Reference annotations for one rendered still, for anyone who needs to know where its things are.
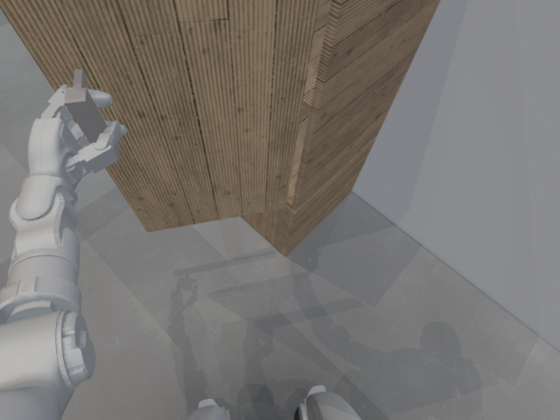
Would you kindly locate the right robot thigh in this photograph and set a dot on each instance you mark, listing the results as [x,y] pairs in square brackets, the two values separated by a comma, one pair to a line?
[326,406]

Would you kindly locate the left robot shin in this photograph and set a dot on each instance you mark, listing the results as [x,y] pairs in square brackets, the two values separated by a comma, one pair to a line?
[207,402]

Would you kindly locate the handle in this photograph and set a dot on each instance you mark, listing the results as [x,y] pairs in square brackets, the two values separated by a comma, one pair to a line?
[83,109]

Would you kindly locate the cupboard door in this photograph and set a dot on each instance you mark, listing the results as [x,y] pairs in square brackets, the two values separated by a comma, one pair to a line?
[210,92]

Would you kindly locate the robot left upper arm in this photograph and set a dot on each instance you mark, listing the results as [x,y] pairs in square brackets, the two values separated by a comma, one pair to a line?
[42,360]

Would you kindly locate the robot left hand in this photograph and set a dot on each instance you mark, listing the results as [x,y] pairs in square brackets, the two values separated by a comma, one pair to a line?
[52,144]

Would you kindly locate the robot left forearm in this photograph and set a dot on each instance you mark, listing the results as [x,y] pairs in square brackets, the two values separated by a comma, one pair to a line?
[45,262]

